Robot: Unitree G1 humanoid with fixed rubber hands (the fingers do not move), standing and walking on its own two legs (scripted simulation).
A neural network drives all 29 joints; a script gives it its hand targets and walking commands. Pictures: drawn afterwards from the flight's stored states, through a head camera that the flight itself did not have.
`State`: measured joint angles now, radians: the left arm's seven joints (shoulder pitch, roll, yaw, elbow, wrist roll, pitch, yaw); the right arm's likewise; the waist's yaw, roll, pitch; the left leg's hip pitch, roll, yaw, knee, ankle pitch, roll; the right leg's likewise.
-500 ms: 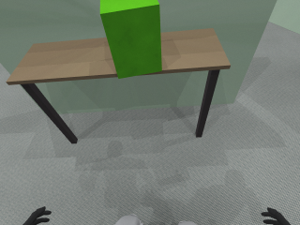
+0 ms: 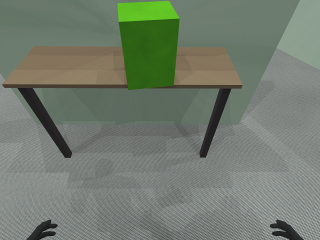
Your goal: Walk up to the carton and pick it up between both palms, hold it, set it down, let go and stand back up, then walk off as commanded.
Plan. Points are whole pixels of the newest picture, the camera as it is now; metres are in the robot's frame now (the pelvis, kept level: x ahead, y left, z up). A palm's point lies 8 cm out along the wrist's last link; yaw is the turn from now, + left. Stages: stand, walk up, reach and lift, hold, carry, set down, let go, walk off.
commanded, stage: walk off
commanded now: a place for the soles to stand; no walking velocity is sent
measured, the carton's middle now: (147, 47) +0.83 +0.04 +0.07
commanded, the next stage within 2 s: stand in 0.08 s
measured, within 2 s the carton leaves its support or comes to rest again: neither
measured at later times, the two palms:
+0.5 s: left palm out of the picture +0.13 +0.31 -0.06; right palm out of the picture +0.12 -0.32 -0.06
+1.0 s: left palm out of the picture +0.13 +0.31 -0.06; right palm out of the picture +0.11 -0.32 -0.06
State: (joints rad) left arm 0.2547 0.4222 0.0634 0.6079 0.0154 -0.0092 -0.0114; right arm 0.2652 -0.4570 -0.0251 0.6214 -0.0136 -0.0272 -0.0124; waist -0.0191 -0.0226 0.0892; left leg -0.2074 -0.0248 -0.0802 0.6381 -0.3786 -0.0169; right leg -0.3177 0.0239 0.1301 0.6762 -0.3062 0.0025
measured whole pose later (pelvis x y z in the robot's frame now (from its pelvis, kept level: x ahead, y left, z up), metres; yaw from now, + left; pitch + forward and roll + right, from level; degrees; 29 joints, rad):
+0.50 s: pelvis +0.00 +0.00 +0.00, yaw +0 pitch -3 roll +1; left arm 0.25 0.42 0.06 0.61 0.02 -0.02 0.00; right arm 0.26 -0.45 -0.02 0.62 -0.01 -0.03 -0.01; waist -0.02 -0.01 0.07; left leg -0.21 -0.02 -0.08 0.64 -0.38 -0.02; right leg -0.32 0.02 0.13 0.67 -0.30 0.00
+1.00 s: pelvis -0.01 +0.00 +0.00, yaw +0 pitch -4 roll +1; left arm 0.25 0.42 0.06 0.61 0.02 -0.02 -0.01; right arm 0.26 -0.45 -0.02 0.62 -0.01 -0.03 -0.01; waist -0.02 -0.01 0.07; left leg -0.21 -0.02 -0.08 0.64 -0.37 -0.02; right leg -0.32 0.02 0.13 0.67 -0.29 0.00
